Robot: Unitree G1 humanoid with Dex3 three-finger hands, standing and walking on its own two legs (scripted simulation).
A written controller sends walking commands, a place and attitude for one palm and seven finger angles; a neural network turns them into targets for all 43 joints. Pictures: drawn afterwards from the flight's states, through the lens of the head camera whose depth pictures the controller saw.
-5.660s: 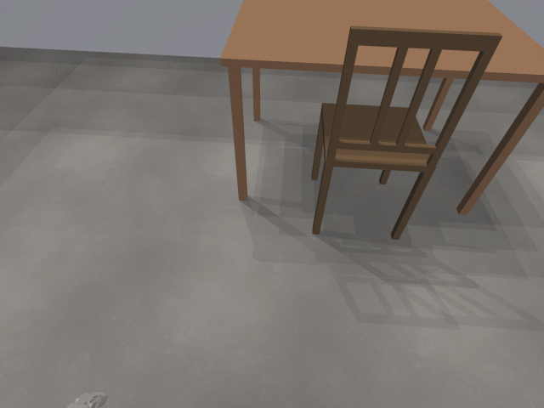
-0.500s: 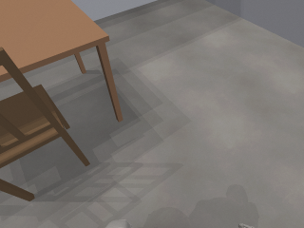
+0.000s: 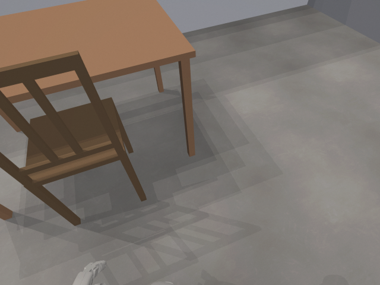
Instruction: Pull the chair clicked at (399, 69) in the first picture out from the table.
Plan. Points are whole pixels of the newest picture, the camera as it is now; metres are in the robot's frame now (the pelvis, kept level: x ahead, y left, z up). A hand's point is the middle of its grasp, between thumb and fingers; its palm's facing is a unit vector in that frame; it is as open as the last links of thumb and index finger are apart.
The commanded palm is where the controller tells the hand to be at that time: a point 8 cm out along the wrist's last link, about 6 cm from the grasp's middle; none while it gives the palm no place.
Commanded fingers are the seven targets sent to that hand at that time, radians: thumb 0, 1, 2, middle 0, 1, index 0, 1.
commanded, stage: turn to face it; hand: left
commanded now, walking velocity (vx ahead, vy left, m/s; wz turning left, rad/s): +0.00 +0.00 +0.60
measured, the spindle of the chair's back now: (28, 130) +0.55 +0.56 -0.05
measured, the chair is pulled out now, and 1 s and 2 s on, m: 0.00 0.00 0.00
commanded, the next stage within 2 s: take the last steps up to it in 0.58 s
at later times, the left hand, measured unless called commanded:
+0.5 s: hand out of the picture -0.04 +0.26 -0.18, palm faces +0.30 -0.92 -0.24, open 7.4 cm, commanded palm none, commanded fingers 0.00 0.90 0.90 -0.20 -0.30 -0.20 -0.30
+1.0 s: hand out of the picture +0.03 +0.23 -0.14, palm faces +0.41 -0.88 -0.22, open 7.4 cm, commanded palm none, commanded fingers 0.00 0.90 0.90 -0.20 -0.30 -0.20 -0.30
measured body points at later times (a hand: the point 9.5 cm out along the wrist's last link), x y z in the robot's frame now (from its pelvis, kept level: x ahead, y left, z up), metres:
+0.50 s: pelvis +0.00 +0.05 +0.01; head +0.03 +0.09 +0.45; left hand -0.05 +0.31 -0.16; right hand +0.18 -0.17 -0.11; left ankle -0.03 +0.12 -0.72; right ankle +0.00 -0.11 -0.66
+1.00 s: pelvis +0.04 +0.04 +0.01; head +0.04 +0.01 +0.46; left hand +0.01 +0.27 -0.12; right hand +0.12 -0.19 -0.16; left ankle -0.03 +0.13 -0.67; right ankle +0.05 -0.06 -0.72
